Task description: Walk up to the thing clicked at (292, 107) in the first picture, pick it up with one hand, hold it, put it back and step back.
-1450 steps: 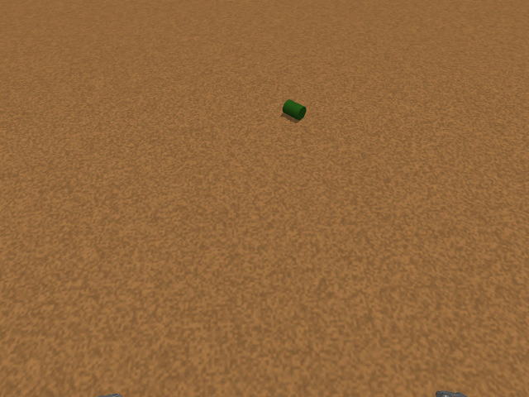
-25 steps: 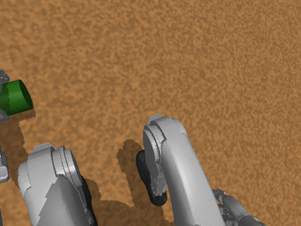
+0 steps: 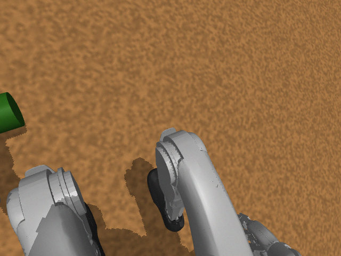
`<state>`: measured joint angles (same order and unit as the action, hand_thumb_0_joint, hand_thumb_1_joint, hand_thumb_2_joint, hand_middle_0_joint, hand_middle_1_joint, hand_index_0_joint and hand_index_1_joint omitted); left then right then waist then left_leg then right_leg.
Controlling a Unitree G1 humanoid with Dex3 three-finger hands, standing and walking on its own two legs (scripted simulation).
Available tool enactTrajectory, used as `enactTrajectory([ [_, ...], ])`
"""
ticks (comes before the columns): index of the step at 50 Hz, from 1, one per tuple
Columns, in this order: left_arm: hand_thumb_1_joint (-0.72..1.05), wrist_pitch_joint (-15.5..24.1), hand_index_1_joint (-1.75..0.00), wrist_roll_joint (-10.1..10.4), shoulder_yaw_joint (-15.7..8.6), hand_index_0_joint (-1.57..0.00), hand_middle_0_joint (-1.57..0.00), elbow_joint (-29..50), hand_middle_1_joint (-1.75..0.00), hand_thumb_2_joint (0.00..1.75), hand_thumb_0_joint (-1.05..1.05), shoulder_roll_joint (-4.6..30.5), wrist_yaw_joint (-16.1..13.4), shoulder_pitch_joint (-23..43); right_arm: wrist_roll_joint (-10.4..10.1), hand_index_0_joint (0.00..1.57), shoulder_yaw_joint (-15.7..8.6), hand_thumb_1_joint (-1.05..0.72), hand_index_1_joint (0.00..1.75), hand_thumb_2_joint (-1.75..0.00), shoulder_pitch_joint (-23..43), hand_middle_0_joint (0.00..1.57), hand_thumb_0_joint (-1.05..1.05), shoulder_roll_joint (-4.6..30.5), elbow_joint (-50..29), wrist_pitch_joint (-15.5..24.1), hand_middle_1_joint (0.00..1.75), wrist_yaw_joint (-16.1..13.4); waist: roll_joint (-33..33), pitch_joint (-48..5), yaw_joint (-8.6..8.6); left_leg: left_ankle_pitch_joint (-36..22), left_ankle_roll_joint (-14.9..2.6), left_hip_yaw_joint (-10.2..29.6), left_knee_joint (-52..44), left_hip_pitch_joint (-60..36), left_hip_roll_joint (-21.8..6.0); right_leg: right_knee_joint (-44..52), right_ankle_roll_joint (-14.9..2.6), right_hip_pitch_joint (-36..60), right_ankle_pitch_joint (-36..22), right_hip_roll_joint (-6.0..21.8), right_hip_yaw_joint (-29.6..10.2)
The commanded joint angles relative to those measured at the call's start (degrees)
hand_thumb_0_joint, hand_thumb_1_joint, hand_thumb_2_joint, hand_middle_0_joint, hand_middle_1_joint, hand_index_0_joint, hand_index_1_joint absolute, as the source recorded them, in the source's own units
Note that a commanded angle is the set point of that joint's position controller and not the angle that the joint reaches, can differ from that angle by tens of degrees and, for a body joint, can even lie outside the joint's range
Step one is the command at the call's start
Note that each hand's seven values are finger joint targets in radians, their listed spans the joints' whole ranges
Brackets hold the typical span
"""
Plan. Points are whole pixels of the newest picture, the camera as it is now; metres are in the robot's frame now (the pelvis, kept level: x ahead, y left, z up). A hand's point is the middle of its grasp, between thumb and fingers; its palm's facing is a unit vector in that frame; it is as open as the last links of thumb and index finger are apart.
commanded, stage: rest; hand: left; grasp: from above
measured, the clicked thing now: out of the picture +0.45 +0.31 -0.26
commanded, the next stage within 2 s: open in 0.20 s
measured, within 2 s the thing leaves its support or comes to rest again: neither
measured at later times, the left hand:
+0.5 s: hand out of the picture +0.44 +0.32 -0.22, palm faces -0.44 -0.13 -0.89, open 10.8 cm
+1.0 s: hand out of the picture +0.45 +0.31 -0.22, palm faces -0.42 -0.12 -0.90, open 12.9 cm
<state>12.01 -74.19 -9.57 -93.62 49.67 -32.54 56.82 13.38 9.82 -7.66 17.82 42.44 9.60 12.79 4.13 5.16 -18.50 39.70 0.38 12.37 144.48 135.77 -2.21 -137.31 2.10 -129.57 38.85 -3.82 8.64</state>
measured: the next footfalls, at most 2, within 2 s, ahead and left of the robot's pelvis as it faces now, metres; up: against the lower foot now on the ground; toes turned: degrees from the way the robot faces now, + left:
none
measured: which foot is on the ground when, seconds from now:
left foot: down 0.00-1.00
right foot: down 0.00-1.00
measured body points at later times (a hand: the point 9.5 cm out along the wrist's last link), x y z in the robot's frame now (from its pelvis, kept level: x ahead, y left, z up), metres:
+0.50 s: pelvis +0.00 +0.00 +0.00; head +0.25 +0.10 +0.35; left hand +0.46 +0.32 -0.17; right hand +0.04 -0.26 -0.07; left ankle +0.07 +0.13 -0.27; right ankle +0.10 -0.11 -0.27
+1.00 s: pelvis +0.00 +0.00 +0.00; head +0.26 +0.11 +0.35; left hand +0.46 +0.32 -0.17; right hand +0.04 -0.26 -0.07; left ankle +0.07 +0.13 -0.27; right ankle +0.10 -0.11 -0.27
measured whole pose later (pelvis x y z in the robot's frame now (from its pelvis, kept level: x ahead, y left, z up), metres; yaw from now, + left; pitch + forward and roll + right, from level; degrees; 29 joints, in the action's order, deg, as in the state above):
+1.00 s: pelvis +0.00 +0.00 +0.00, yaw -1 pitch +28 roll -12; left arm 11.5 -72.6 -5.6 -98.0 52.7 -34.7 59.6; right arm 13.8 13.2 -7.2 19.0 40.9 13.8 15.0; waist 5.7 7.1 -19.9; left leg 39.8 0.2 13.8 145.1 135.0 -2.4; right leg -136.7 2.6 -128.3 38.2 -4.4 9.7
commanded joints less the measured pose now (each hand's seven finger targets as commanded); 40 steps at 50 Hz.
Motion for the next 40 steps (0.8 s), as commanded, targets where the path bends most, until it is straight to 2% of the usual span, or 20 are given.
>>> enactTrajectory([
  [1, 0.85, -0.21, -0.45, 0.84, -0.04, -1.23, -1.28, 4.63, -0.39, 0.74, 0.0, 13.61, -2.66, 17.24, 0.17, 0.2, -4.62, -0.9, 0.3, -0.9, -12.15, 0.2, 0.0, 16.93, 0.41, 0.71, 0.3, -0.28, -24.22, -35.95, -3.19, -11.01, -1.28, -5.74, -13.0, -28.16, -0.18, 12.32, -3.61, 17.98, -14.6, -1.66, 5.73],
  [4, 0.85, 0.05, -0.45, 0.85, -0.1, -1.22, -1.28, 4.3, -0.39, 0.74, 0.0, 15.11, -2.68, 16.73, -0.08, 0.2, -4.33, -0.9, 0.3, -0.9, -11.8, 0.2, 0.0, 17.46, -0.02, 1.23, 0.3, -0.17, -24.14, -36.49, -2.68, -10.29, -1.49, -5.58, -13.37, -28.11, -0.21, 12.89, -3.45, 19.17, -14.12, -1.87, 5.38],
  [6, 0.86, 0.11, -0.43, 0.97, 1.51, -1.23, -1.29, 3.13, -0.37, 0.71, 0.0, 13.36, -2.5, 17.15, 0.09, 0.2, -3.75, -0.9, 0.3, -0.9, -11.29, 0.2, 0.0, 17.58, -0.75, 1.81, 0.3, 0.05, -23.82, -34.56, -3.37, -9.14, -1.34, -5.52, -13.32, -27.74, -0.09, 12.84, -3.59, 17.98, -12.61, -1.64, 5.88],
  [7, 0.86, 0.29, -0.43, 1.28, -0.07, -1.22, -1.28, 2.3, -0.37, 0.71, 0.0, 15.38, -2.85, 16.29, 0.05, 0.2, -3.89, -0.9, 0.3, -0.9, -11.4, 0.2, 0.0, 17.79, -0.01, 1.8, 0.3, -0.03, -23.03, -34.89, -2.8, -8.38, -1.36, -5.04, -13.71, -27.63, -0.34, 12.99, -3.55, 18.07, -12.03, -1.81, 6.08],
  [10, 0.85, 0.68, -0.4, 0.7, 0.81, -1.22, -1.28, 2.0, -0.35, 0.68, 0.0, 14.91, -2.68, 16.44, 0.16, 0.2, -3.58, -0.9, 0.3, -0.9, -11.96, 0.2, 0.0, 17.7, -0.55, 1.93, 0.3, 0.07, -23.07, -35.09, -3.3, -8.8, -1.58, -5.3, -13.38, -27.08, -0.29, 13.1, -3.36, 19.64, -12.76, -2.05, 5.52],
  [11, 0.84, 0.75, -0.4, 1.12, -0.11, -1.22, -1.28, 1.22, -0.33, 0.69, 0.0, 15.94, -3.16, 15.89, 0.35, 0.2, -2.99, -0.9, 0.3, -0.9, -11.77, 0.2, 0.0, 17.43, -0.3, 1.77, 0.3, 0.05, -22.16, -35.75, -2.97, -8.96, -1.64, -5.09, -13.42, -26.54, -0.36, 13.37, -3.23, 20.3, -12.9, -2.18, 5.82],
  [13, 0.83, 0.9, -0.39, 1.2, 1.96, -1.21, -1.26, 0.52, -0.33, 0.66, 0.0, 14.02, -3.07, 17.2, 0.23, 0.2, -2.83, -0.9, 0.3, -0.9, -11.24, 0.2, 0.0, 17.73, -1.05, 2.26, 0.3, 0.13, -21.36, -33.76, -4.09, -8.43, -1.71, -5.16, -12.88, -25.85, -0.24, 13.08, -3.2, 18.79, -12.53, -1.97, 5.96],
  [14, 0.82, 0.93, -0.38, 1.11, 2.67, -1.2, -1.26, 1.16, -0.32, 0.66, 0.0, 13.92, -2.99, 17.16, 0.18, 0.2, -2.67, -0.9, 0.3, -0.9, -10.96, 0.2, 0.0, 17.77, -1.21, 2.35, 0.3, 0.14, -21.97, -34.43, -3.78, -8.88, -1.79, -5.14, -12.96, -26.4, -0.37, 13.54, -3.08, 19.52, -13.09, -2.2, 5.73],
  [15, 0.81, 1.0, -0.37, 1.36, 0.96, -1.2, -1.26, -0.56, -0.31, 0.65, 0.0, 16.35, -3.47, 16.7, 0.17, 0.2, -2.25, -0.9, 0.3, -0.9, -10.98, 0.2, 0.0, 17.79, -0.62, 2.17, 0.3, 0.0, -20.93, -34.17, -3.69, -7.87, -1.88, -4.73, -12.91, -25.07, -0.54, 13.57, -3.09, 19.43, -12.17, -2.38, 6.02],
  [19, 0.49, 1.24, -0.47, 0.99, 1.85, -0.91, -0.98, -0.09, -0.4, 0.73, 0.0, 15.41, -3.77, 16.6, 0.39, 0.2, -1.77, -0.89, 0.3, -0.9, -11.3, 0.2, 0.0, 17.34, -0.78, 2.28, 0.3, 0.07, -21.64, -34.68, -3.68, -9.07, -1.69, -4.82, -12.76, -26.08, -0.55, 13.12, -3.02, 20.39, -13.51, -2.39, 5.88],
  [23, 0.21, 1.39, -0.53, 1.03, 1.83, -0.73, -0.8, -0.11, -0.46, 0.76, 0.0, 15.92, -4.2, 16.95, 0.43, 0.2, -1.75, -0.89, 0.3, -0.9, -10.77, 0.2, 0.0, 17.88, -0.8, 2.51, 0.3, 0.12, -22.63, -34.02, -3.71, -8.08, -1.47, -4.4, -13.41, -26.71, -0.65, 13.24, -3.19, 19.38, -12.44, -2.5, 6.5],
  [24, 0.17, 1.55, -0.55, 0.98, 3.04, -0.7, -0.77, 0.12, -0.48, 0.76, 0.0, 14.82, -4.14, 18.06, 0.4, 0.2, -1.96, -0.89, 0.3, -0.9, -10.47, 0.2, 0.0, 18.48, -1.36, 2.8, 0.3, 0.18, -22.87, -32.61, -4.48, -7.69, -1.29, -4.23, -13.53, -26.77, -0.56, 12.91, -3.25, 18.17, -12.07, -2.2, 6.73],
  [25, 0.12, 1.64, -0.57, 0.87, 1.82, -0.65, -0.72, 0.73, -0.5, 0.76, 0.0, 16.3, -4.34, 18.43, 0.49, 0.2, -1.86, -0.89, 0.3, -0.9, -10.83, 0.2, 0.0, 18.4, -1.09, 2.85, 0.3, 0.2, -22.99, -33.54, -4.24, -7.76, -1.29, -4.04, -13.76, -27.53, -0.66, 13.04, -3.21, 18.5, -12.14, -2.28, 6.93],
  [26, 0.08, 1.62, -0.58, 0.79, 3.05, -0.62, -0.68, 0.31, -0.52, 0.76, 0.0, 15.72, -4.32, 18.43, 0.18, 0.2, -1.78, -0.89, 0.3, -0.9, -9.75, 0.2, 0.0, 18.27, -1.45, 2.97, 0.3, 0.15, -23.96, -32.75, -3.74, -6.52, -1.35, -4.34, -13.79, -26.29, -0.64, 13.15, -3.47, 18.16, -11.01, -2.44, 6.26],
  [27, 0.03, 1.58, -0.59, 0.76, 1.72, -0.59, -0.65, 0.33, -0.52, 0.76, 0.0, 17.1, -4.67, 18.3, 0.37, 0.2, -1.36, -0.89, 0.3, -0.9, -10.65, 0.2, 0.0, 17.89, -0.9, 2.96, 0.3, 0.24, -22.69, -33.42, -3.87, -7.03, -1.37, -4.16, -13.38, -26.54, -0.73, 13.01, -3.26, 18.72, -11.58, -2.35, 6.54],
  [31, -0.08, 1.49, -0.65, 0.68, 2.53, -0.49, -0.53, 0.8, -0.6, 0.78, 0.0, 16.01, -5.02, 19.3, 0.44, 0.2, -1.65, -0.89, 0.3, -0.9, -10.83, 0.2, 0.0, 18.23, -1.09, 3.71, 0.3, 0.73, -23.33, -32.74, -4.76, -7.77, -1.4, -4.36, -12.78, -26.57, -0.7, 12.84, -3.15, 18.72, -12.57, -2.28, 6.41],
  [34, -0.15, 1.34, -0.69, 0.92, 1.5, -0.43, -0.48, 0.66, -0.64, 0.82, 0.0, 16.96, -5.38, 18.57, 0.43, 0.2, -1.63, -0.89, 0.3, -0.9, -11.18, 0.2, 0.0, 18.58, -1.14, 3.97, 0.3, 0.86, -22.07, -32.79, -4.31, -7.21, -1.56, -4.41, -12.88, -25.76, -0.66, 13.59, -3.05, 18.85, -11.63, -2.31, 6.52],
  [38, -0.24, 0.89, -0.76, 1.01, 3.2, -0.34, -0.39, 1.57, -0.71, 0.86, 0.0, 15.08, -5.13, 18.78, 0.48, 0.2, -1.85, -0.89, 0.3, -0.9, -11.1, 0.2, 0.0, 18.44, -1.38, 4.5, 0.3, 1.12, -23.68, -34.36, -4.38, -8.47, -1.33, -4.47, -13.13, -27.38, -0.69, 13.31, -3.12, 19.92, -12.94, -2.49, 6.25],
  [39, -0.26, 0.82, -0.77, 1.38, 1.75, -0.32, -0.37, 2.25, -0.73, 0.87, 0.0, 17.04, -5.44, 18.06, 0.27, 0.2, -1.98, -0.89, 0.3, -0.9, -11.17, 0.2, 0.0, 18.64, -1.06, 4.29, 0.3, 1.05, -23.5, -35.84, -3.52, -9.28, -1.35, -4.34, -13.05, -27.63, -0.84, 13.56, -3.08, 21.03, -13.74, -2.65, 6.26],
  [40, -0.27, 0.46, -0.79, 1.48, 2.7, -0.32, -0.36, 1.23, -0.74, 0.9, 0.0, 15.69, -5.26, 17.92, 0.22, 0.2, -1.86, -0.89, 0.3, -0.9, -11.12, 0.2, 0.0, 18.48, -1.49, 4.47, 0.3, 1.23, -23.59, -35.0, -4.08, -9.08, -1.37, -4.46, -13.07, -27.47, -0.65, 13.25, -3.11, 20.61, -13.66, -2.47, 6.2],
])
